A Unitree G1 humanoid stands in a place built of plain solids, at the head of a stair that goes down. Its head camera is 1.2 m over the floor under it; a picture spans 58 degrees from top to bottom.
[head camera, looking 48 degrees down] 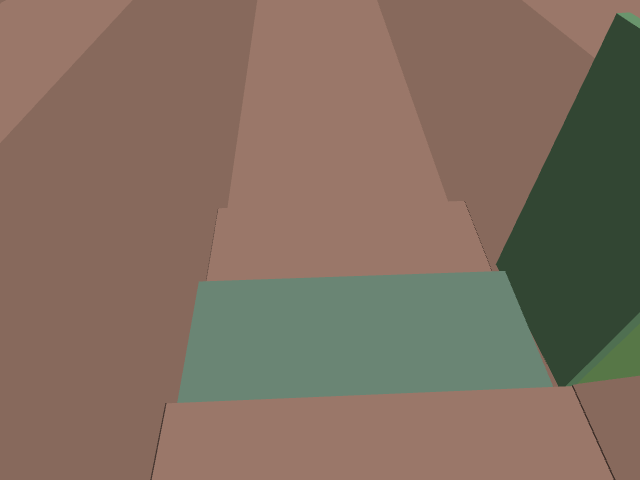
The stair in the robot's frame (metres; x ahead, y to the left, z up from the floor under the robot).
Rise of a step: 0.10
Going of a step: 0.49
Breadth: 1.15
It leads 2 degrees to the left of straight ahead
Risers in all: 3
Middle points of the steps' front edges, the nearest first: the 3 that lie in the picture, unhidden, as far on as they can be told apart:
0.50 -0.15 0.00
0.99 -0.13 -0.09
1.48 -0.10 -0.19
